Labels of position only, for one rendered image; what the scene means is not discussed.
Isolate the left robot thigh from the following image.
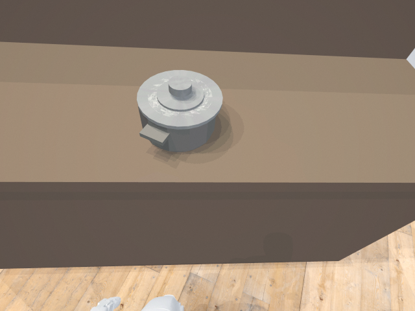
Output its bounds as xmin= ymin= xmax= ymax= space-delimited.
xmin=141 ymin=296 xmax=184 ymax=311

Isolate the knob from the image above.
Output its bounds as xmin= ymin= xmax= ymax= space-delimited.
xmin=169 ymin=75 xmax=192 ymax=97

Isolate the table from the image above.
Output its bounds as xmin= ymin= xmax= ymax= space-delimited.
xmin=0 ymin=0 xmax=415 ymax=269

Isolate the lid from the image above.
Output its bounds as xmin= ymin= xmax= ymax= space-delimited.
xmin=137 ymin=70 xmax=223 ymax=130

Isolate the left robot hand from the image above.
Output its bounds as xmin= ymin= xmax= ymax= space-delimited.
xmin=90 ymin=297 xmax=121 ymax=311

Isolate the pot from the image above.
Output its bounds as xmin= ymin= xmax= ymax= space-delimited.
xmin=138 ymin=107 xmax=216 ymax=152

